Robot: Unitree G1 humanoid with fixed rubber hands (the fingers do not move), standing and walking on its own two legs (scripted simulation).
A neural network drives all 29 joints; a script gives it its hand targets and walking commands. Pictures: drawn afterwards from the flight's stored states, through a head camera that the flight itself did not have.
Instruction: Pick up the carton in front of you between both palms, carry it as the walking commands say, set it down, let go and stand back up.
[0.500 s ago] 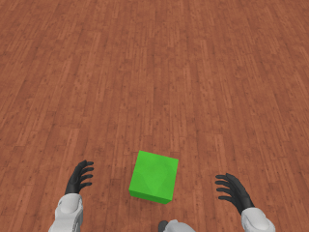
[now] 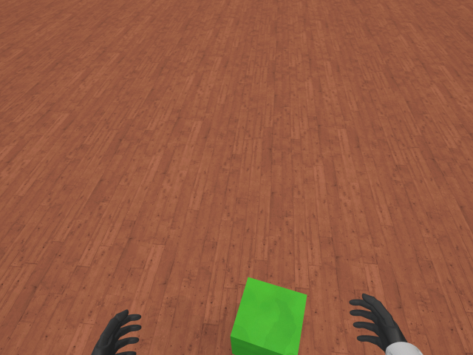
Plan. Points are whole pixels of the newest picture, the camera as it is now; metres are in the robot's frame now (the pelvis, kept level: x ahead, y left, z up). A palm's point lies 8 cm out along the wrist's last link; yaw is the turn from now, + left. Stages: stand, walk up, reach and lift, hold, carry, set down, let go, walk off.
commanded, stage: let go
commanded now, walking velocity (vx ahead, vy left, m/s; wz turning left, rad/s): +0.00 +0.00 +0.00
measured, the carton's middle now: (267, 325) +0.36 -0.09 -0.65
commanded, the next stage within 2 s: stand in 0.22 s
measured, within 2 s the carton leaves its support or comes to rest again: neither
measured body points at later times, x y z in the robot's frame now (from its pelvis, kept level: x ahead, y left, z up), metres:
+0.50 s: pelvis +0.00 -0.03 +0.00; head +0.01 -0.05 +0.44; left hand +0.12 +0.27 -0.09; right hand +0.14 -0.31 -0.11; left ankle -0.05 +0.11 -0.74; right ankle +0.01 -0.14 -0.74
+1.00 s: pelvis +0.00 -0.04 +0.00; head +0.01 -0.05 +0.45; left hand +0.11 +0.27 -0.10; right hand +0.14 -0.33 -0.12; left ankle -0.05 +0.11 -0.74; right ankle +0.01 -0.14 -0.74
